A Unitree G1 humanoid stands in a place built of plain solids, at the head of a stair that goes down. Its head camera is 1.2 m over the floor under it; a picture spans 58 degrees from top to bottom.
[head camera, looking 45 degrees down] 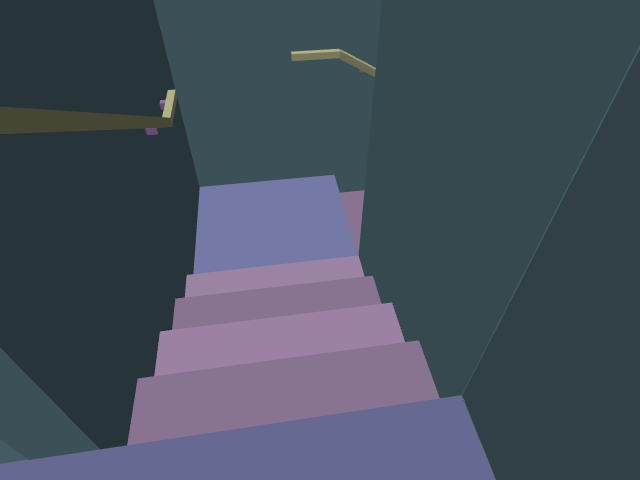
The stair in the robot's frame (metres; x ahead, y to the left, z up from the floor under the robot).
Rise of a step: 0.17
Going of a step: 0.30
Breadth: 1.00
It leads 9 degrees to the left of straight ahead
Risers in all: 5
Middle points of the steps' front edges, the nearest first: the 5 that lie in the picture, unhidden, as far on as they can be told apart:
0.49 0.09 0.00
0.79 0.13 -0.19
1.09 0.18 -0.35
1.38 0.22 -0.52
1.68 0.27 -0.68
